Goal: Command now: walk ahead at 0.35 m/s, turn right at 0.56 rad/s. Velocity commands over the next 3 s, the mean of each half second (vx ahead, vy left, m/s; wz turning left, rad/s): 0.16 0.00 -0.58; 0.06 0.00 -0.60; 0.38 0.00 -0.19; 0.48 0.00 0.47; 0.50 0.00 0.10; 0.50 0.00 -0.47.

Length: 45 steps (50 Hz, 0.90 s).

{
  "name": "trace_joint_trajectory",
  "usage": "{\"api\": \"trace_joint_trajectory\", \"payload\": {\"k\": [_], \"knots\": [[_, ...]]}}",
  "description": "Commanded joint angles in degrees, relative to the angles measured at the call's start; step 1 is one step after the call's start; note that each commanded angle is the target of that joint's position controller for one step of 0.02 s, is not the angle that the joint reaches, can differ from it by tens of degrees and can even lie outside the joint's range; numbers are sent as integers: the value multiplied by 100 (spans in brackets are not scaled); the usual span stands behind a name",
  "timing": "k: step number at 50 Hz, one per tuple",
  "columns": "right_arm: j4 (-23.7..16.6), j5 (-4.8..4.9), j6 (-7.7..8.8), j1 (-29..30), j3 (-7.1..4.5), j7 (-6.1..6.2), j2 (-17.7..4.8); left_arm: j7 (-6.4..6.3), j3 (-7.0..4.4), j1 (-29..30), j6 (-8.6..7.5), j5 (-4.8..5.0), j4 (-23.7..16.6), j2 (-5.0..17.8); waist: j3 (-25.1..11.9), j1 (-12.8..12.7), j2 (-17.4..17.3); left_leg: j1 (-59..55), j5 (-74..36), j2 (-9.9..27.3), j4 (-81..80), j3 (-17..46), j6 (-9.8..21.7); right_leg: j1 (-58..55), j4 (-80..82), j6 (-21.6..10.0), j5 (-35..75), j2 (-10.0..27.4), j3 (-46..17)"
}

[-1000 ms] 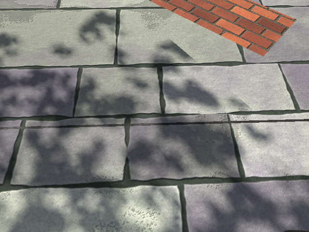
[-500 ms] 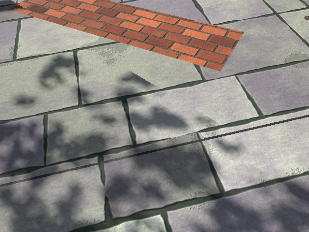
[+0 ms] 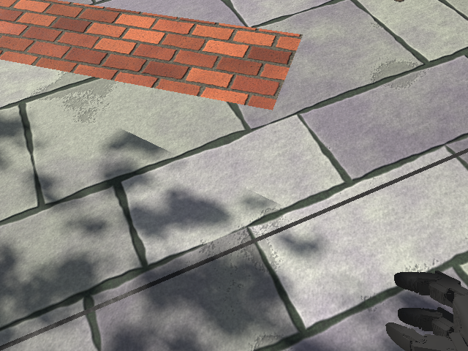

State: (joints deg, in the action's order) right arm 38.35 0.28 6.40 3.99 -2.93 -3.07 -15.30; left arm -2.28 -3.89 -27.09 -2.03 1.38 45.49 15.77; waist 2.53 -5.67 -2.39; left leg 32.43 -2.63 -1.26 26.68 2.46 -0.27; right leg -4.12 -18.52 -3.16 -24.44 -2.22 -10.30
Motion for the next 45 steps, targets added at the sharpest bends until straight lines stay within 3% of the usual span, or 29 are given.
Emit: {"api": "trace_joint_trajectory", "payload": {"k": [1,2,3,4,5,6,7,10,12,14,17,21,23,24,25,26,27,28,29,30,32,37,43,45], "knots": [[-195,-83,153,-681,-358,108,-951,-34,-280,385,33,-22,-468,1011,-630,823,1138,-1818,-291,-130,-270,-225,348,540,-1428,-155,5218,849,-576],[-86,-189,157,-1603,-401,163,-1183,-2,-194,618,24,-104,-724,772,-1556,1225,891,-3659,-1336,651,130,397,699,1497,-2832,74,4236,508,-588],[-6,-266,82,-2000,-415,184,-1473,32,5,-398,9,-230,-719,-2,-2608,701,-1089,-5842,-3549,2426,672,2257,1500,3321,-4939,448,-1257,-419,-176],[-17,-157,-10,-2053,-373,129,-1269,54,-62,-959,12,3,-636,621,-3373,665,-1630,-5999,-2342,2900,159,3691,1964,3838,-6160,569,-1651,-326,-361],[-206,-118,-106,-1590,-262,174,-819,44,-201,-333,67,115,-647,1056,-2514,753,-909,-5195,-1770,2548,-152,2815,1754,4139,-6351,654,-1190,53,-187],[-198,-85,-184,-1231,-179,224,-569,11,-227,295,130,85,-790,1183,-1665,766,-379,-4273,-1852,2225,-267,1873,1545,4232,-6125,720,-791,257,203],[-152,-85,-225,-1044,-130,241,-475,-17,-248,528,200,3,-810,1152,-1202,669,-68,-3477,-2166,1965,-365,1350,1483,4069,-5973,785,-621,424,316],[71,-171,-213,-714,-181,274,-648,-23,-168,448,387,11,-976,646,-672,314,-430,-2004,-1816,1694,-977,473,1462,3306,-5020,768,-398,671,575],[173,-139,-206,-683,-256,314,-860,-22,-107,719,406,-49,-1155,511,-676,365,-437,-1999,-1995,1861,-1160,277,1590,3325,-4372,760,-96,758,669],[200,-82,-270,-576,-300,359,-997,40,-97,851,411,-75,-1241,561,-888,367,-327,-2076,-1728,1933,-1236,26,1592,3075,-3798,696,559,834,709],[221,-24,-391,-434,-310,370,-1087,159,-112,1141,451,-56,-1355,661,-806,419,-354,-1949,-762,1829,-1302,-434,1400,2644,-3038,562,1138,779,905],[345,95,-519,-622,-371,313,-1314,276,-181,1569,533,-73,-1612,836,-551,541,-342,-2268,172,1983,-1007,-513,1148,2512,-2142,341,931,679,1133],[426,175,-580,-713,-358,302,-1266,283,-245,1468,526,-107,-1600,882,-562,440,-221,-2271,575,1828,-406,-716,805,1989,-1252,130,1329,445,1322],[554,133,-607,-1021,-309,282,-1072,229,-335,1252,512,-130,-1549,1085,-622,410,126,-2014,965,1565,232,-931,483,1450,-806,-64,1984,422,1103],[475,-89,-625,-1114,-204,264,-740,120,-501,1008,480,-137,-1613,1730,-696,476,1598,-924,2417,883,1998,-1504,-47,653,-372,-548,4136,1595,-578],[172,-156,-626,-796,-173,318,-736,141,-483,1103,379,-295,-1782,1975,-846,400,2137,360,4183,79,3459,-827,-336,543,-192,-1734,4402,2500,-2181],[202,-72,-646,-592,-252,336,-996,213,-399,1063,247,-295,-1763,1630,-1042,207,1296,492,4035,181,4156,-122,-311,542,-165,-1763,4464,2306,-1838],[197,29,-658,-635,-266,347,-1001,221,-347,1203,158,-250,-1706,1500,-959,366,1117,514,3577,280,4245,24,-231,645,-251,-1463,4334,2011,-1314],[313,8,-663,-763,-279,391,-981,200,-331,1438,142,-164,-1706,1378,-939,498,794,489,3166,377,4053,98,-219,712,-301,-1165,3945,1734,-1009],[316,-45,-672,-748,-301,420,-1046,164,-287,1650,171,-94,-1733,1274,-888,564,820,410,2893,405,3857,122,-255,852,-309,-1034,3873,1625,-881],[352,-27,-679,-841,-289,393,-960,111,-238,1777,218,-152,-1804,1217,-1003,675,953,-24,2576,239,3772,54,-352,1133,-297,-1025,4064,1429,-737],[302,6,-692,-672,-196,377,-736,36,-296,1692,298,-139,-1798,1298,-996,518,1011,-406,2446,71,2323,163,-460,1179,-338,-1054,3198,1315,-1037],[273,51,-621,-826,-232,268,-817,98,-308,1813,382,-109,-1802,1290,-871,491,1243,-1100,2444,-116,1106,207,-283,1475,-404,-949,2461,1162,-1768],[373,55,-568,-1260,-260,215,-797,74,-285,1953,425,-20,-1800,1229,-953,749,1150,-1913,1798,-119,32,38,-75,1905,-462,-712,991,870,-1762]]}}
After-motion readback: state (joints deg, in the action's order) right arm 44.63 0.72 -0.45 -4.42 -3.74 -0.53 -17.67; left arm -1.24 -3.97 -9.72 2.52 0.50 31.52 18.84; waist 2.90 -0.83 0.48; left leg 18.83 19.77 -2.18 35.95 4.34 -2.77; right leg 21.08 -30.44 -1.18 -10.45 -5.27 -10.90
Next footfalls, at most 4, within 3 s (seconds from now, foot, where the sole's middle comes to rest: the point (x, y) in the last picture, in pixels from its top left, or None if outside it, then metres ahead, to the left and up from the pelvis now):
0.04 left None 0.22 0.12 -0.77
0.48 right None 0.20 -0.14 -0.77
0.92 left None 0.27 0.08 -0.77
1.38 right None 0.23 -0.28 -0.77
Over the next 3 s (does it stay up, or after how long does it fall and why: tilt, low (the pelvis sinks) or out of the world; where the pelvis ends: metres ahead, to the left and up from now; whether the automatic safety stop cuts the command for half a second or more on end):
stays up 1.03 -0.53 0.00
